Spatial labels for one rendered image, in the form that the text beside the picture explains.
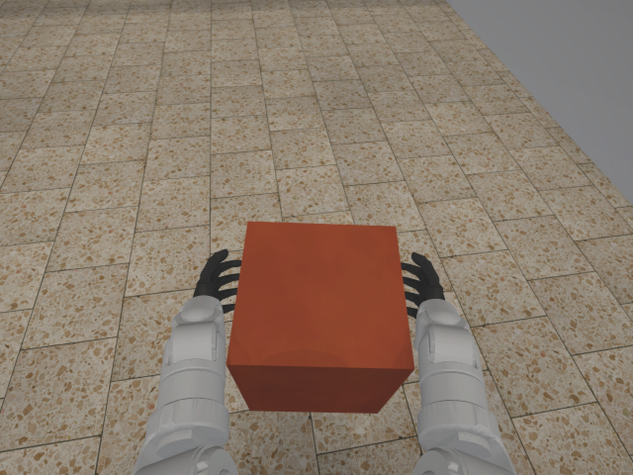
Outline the right robot hand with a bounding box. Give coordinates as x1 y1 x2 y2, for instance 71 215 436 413
401 252 445 319

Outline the robot right upper arm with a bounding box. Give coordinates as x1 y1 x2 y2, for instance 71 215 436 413
411 446 513 475

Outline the carton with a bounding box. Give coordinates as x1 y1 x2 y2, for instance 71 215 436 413
226 221 414 414

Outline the left robot forearm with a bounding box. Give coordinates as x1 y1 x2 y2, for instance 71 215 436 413
132 295 229 475

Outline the robot left upper arm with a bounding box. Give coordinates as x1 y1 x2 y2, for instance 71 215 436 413
135 444 238 475

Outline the right robot forearm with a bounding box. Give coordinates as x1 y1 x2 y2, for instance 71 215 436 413
414 299 517 475

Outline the left robot hand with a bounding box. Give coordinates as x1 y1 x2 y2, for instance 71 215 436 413
193 249 241 314

